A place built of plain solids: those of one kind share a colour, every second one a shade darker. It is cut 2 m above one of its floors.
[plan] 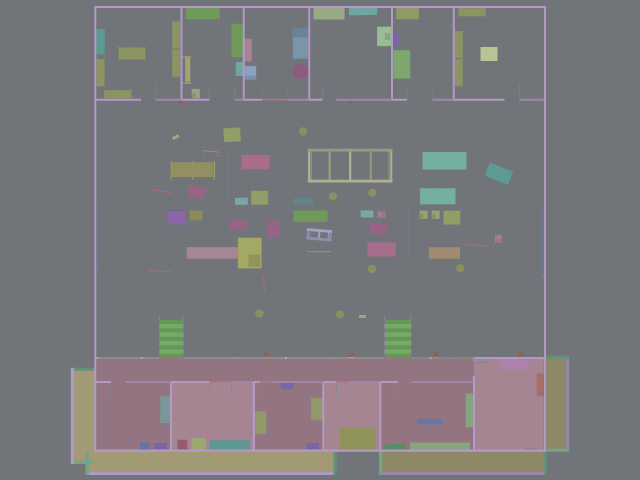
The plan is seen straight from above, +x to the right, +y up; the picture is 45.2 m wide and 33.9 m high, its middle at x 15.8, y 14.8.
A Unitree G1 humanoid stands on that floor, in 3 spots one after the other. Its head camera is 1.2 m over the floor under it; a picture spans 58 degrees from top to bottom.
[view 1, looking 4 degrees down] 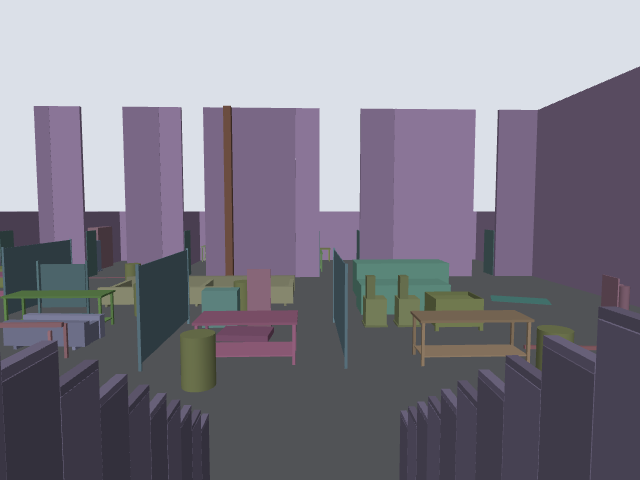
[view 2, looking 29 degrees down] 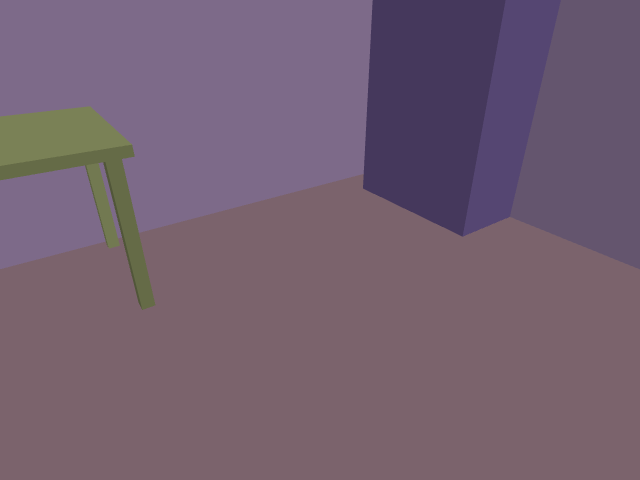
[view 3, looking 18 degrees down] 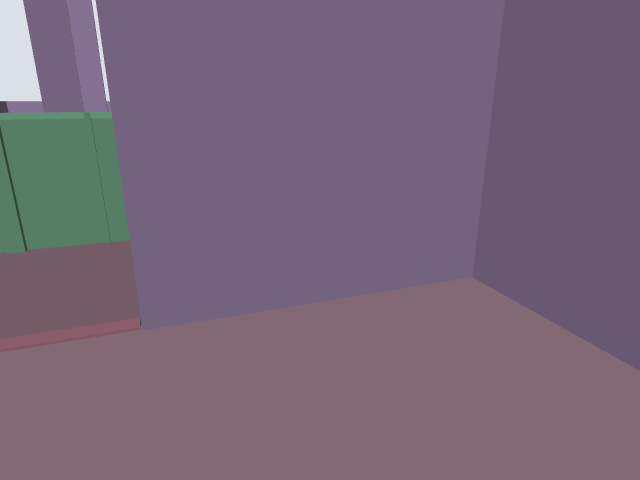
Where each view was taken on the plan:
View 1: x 21.30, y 5.47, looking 88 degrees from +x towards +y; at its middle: wall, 25.79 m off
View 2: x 13.50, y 2.40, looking -35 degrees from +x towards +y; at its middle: level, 2.48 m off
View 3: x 18.00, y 2.40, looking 70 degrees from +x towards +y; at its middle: wall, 2.57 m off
